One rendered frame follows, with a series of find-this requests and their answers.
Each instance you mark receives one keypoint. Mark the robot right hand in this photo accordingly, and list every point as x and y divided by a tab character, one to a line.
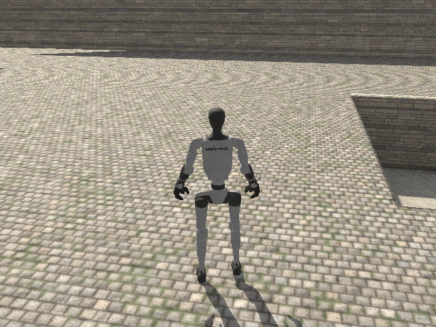
250	189

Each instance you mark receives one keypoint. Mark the right robot forearm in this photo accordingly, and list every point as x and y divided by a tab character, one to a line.
251	178

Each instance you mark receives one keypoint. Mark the robot left foot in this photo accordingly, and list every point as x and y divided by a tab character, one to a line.
201	276

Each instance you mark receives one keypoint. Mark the robot left hand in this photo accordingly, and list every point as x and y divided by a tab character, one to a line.
182	190

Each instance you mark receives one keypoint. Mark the left robot upper arm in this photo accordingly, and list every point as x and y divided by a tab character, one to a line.
191	155

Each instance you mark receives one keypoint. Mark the left robot forearm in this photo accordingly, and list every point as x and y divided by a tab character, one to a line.
182	178

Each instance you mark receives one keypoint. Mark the robot right thigh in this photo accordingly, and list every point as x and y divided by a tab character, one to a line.
234	200

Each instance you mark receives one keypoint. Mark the right robot upper arm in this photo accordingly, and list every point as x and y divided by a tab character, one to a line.
239	144

